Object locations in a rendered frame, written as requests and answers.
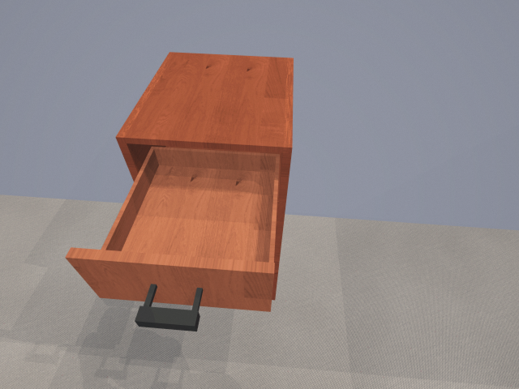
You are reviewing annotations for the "handle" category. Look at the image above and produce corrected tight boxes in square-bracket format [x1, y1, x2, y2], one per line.
[135, 284, 203, 331]

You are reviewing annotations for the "drawer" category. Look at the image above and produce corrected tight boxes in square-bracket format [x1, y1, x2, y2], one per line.
[65, 147, 280, 312]

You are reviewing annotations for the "cabinet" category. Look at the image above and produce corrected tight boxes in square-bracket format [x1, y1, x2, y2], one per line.
[116, 52, 294, 300]

